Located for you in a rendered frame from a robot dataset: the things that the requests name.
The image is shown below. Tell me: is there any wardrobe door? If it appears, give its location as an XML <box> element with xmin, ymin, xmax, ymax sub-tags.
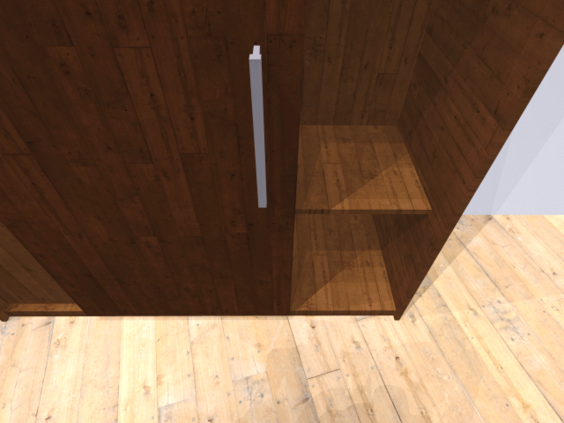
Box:
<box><xmin>0</xmin><ymin>0</ymin><xmax>307</xmax><ymax>315</ymax></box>
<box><xmin>0</xmin><ymin>222</ymin><xmax>76</xmax><ymax>303</ymax></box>

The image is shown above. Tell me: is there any handle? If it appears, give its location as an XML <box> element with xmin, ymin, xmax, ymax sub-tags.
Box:
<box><xmin>249</xmin><ymin>46</ymin><xmax>267</xmax><ymax>208</ymax></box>

